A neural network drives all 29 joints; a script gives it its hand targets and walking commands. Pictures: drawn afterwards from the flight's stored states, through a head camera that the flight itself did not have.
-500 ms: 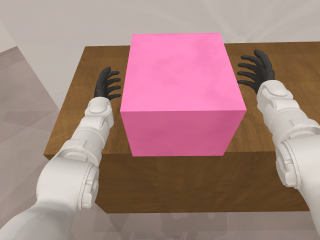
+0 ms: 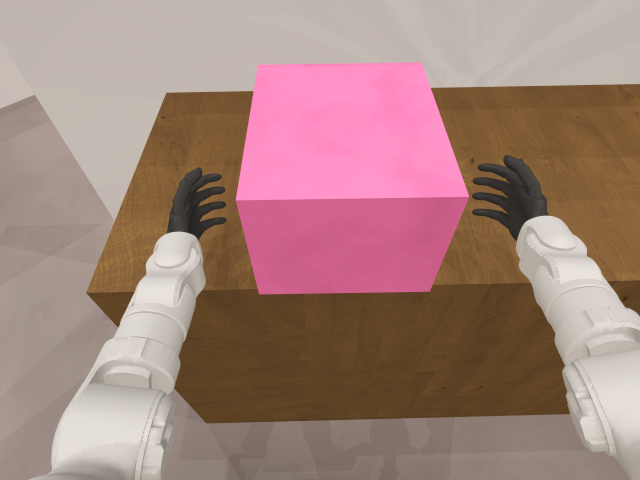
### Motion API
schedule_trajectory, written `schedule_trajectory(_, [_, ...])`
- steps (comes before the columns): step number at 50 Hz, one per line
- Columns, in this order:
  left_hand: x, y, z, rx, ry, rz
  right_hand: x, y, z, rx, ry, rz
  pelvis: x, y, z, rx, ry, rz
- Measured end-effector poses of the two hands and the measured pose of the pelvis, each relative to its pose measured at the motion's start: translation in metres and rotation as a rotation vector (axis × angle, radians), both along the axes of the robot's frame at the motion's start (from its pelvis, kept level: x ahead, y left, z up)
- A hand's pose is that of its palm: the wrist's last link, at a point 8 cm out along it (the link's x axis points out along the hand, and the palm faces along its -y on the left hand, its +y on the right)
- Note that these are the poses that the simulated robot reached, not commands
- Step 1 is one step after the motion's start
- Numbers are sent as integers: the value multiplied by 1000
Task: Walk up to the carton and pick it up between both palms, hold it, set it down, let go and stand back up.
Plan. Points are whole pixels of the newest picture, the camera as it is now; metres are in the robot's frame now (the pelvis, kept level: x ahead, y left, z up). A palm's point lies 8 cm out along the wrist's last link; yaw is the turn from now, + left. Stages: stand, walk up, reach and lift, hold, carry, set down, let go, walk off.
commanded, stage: set down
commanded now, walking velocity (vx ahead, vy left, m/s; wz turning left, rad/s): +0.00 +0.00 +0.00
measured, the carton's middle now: (342, 175) +0.53 +0.01 +0.07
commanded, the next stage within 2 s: none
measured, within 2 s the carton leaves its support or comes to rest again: neither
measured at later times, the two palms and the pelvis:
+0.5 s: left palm (180, 263) +0.36 +0.21 +0.09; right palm (559, 257) +0.38 -0.24 +0.10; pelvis +0.03 +0.00 +0.01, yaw +0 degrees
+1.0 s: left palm (154, 315) +0.28 +0.21 +0.10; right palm (606, 333) +0.28 -0.25 +0.10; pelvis +0.01 +0.00 +0.01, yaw -1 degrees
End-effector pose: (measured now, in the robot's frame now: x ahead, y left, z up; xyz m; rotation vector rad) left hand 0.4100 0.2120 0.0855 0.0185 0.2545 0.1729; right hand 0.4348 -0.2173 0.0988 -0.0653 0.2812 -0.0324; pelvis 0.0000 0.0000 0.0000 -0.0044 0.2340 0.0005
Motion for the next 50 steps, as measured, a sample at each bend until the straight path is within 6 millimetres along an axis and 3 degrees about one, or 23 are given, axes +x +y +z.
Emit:
schedule_trajectory(9, [-10,-7,6,-4,0,-17,-15,-16,14,3,-27,-12,8,1,4,-1,-61,4])
schedule_trajectory(15, [-28,-6,6,-5,4,-5,-28,-22,19,15,-75,-3,18,3,8,2,-118,7])
schedule_trajectory(21, [-38,-5,-1,-3,57,-4,-41,-28,8,16,-32,4,23,4,10,6,-152,6])
schedule_trajectory(31, [-71,-6,-3,-2,44,-20,-87,-22,-12,32,-38,11,25,7,13,8,-192,9])
schedule_trajectory(43, [-112,-10,19,4,-1,-39,-139,-35,5,12,-80,-13,20,6,14,9,-259,-7])
schedule_trajectory(50, [-128,-2,15,-18,28,7,-157,-34,2,7,-45,-4,14,4,14,17,-281,-12])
